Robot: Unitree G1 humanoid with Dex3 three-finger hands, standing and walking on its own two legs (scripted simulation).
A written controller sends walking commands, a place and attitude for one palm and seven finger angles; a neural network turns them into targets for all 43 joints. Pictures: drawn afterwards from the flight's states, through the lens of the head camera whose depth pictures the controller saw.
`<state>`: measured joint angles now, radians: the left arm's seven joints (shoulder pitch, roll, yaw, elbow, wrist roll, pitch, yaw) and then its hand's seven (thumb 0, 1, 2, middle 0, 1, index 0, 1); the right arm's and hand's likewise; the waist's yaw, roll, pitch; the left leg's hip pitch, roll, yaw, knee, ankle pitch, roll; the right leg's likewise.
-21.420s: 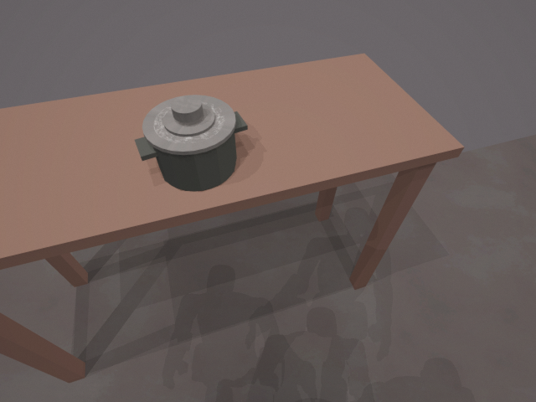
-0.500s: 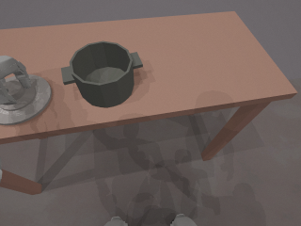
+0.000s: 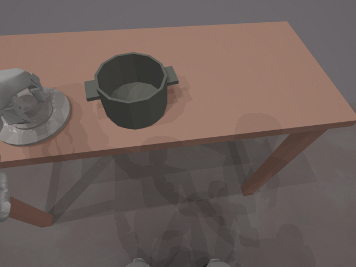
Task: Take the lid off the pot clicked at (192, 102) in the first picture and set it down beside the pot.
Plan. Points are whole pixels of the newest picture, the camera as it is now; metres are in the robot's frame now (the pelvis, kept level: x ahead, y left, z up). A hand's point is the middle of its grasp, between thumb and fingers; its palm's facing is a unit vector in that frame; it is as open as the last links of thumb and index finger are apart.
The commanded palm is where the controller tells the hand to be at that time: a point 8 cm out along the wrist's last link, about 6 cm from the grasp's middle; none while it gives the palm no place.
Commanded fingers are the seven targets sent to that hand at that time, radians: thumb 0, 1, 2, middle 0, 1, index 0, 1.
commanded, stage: open the fingers wide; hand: left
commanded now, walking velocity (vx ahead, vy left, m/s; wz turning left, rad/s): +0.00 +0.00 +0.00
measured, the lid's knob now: (26, 106) +0.47 +0.33 +0.06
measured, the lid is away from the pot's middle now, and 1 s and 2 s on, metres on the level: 0.25 0.25 0.25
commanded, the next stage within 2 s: raise the empty hand in 0.52 s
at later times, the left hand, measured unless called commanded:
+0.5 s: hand (21, 109) +0.45 +0.32 +0.08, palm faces -0.43 -0.11 -0.90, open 10.8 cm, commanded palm +0.46 +0.32 +0.14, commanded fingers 0.00 -0.03 0.68 -0.36 -0.84 -0.36 -0.84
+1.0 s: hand (9, 97) +0.45 +0.33 +0.11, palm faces -0.39 -0.10 -0.91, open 11.1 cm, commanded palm +0.46 +0.32 +0.18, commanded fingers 0.00 -0.03 0.69 -0.37 -0.83 -0.37 -0.83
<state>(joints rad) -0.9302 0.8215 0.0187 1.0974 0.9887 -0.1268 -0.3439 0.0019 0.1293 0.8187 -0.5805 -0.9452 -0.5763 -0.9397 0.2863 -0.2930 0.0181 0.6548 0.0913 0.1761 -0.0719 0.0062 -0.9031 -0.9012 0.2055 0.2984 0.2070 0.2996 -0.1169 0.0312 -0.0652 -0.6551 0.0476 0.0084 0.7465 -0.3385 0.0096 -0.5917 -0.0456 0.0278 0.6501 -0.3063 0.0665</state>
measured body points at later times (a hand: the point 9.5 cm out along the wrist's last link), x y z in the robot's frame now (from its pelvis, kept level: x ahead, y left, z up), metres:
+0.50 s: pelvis +0.01 +0.00 +0.00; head +0.09 +0.00 +0.45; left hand +0.47 +0.33 +0.13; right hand +0.05 -0.28 -0.12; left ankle +0.01 +0.11 -0.71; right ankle +0.00 -0.18 -0.71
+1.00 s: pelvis +0.01 +0.00 +0.01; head +0.08 +0.00 +0.45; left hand +0.47 +0.33 +0.17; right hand +0.06 -0.28 -0.11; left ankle +0.01 +0.11 -0.71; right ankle +0.00 -0.18 -0.71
